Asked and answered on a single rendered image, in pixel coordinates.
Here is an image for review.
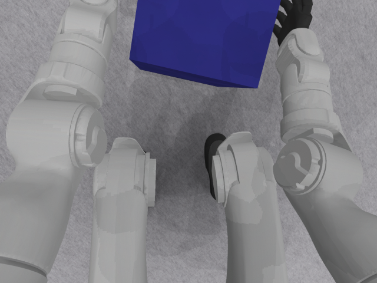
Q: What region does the robot left forearm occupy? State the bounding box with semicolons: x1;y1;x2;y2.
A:
6;0;118;153

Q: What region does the carton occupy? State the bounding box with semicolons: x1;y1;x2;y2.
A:
129;0;281;88

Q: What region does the robot left upper arm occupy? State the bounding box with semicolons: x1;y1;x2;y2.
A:
0;99;108;283

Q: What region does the right robot shin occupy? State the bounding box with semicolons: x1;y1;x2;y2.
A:
216;131;277;187

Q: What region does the robot right forearm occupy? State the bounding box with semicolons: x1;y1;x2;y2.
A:
275;28;354;154

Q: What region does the robot right upper arm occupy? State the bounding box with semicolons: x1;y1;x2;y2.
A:
273;137;377;283

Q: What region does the left robot thigh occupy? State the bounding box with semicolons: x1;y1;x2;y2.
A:
88;148;156;283

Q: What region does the robot right hand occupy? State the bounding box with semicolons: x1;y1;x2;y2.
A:
273;0;313;46

